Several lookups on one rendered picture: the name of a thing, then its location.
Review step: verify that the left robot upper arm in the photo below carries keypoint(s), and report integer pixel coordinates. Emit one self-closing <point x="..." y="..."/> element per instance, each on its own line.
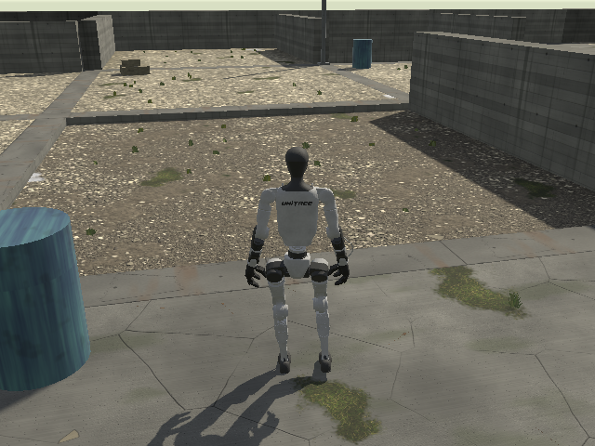
<point x="264" y="211"/>

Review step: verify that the robot left forearm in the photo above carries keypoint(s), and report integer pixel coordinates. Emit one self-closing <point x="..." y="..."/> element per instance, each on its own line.
<point x="255" y="250"/>

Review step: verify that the right robot upper arm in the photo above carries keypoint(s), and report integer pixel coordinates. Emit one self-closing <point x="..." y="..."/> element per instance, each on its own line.
<point x="326" y="196"/>

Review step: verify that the robot head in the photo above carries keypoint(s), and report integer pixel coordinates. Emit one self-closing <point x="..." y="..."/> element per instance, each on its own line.
<point x="297" y="161"/>

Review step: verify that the robot right forearm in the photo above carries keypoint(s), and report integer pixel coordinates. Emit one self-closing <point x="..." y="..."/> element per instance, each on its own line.
<point x="340" y="249"/>

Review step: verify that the robot right hand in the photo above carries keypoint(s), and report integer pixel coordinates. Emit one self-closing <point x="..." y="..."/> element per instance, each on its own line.
<point x="344" y="270"/>

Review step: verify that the robot right shin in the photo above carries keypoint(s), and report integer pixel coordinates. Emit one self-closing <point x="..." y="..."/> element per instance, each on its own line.
<point x="323" y="328"/>

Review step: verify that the robot left hand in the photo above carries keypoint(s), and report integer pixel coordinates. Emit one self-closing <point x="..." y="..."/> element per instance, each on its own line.
<point x="249" y="273"/>

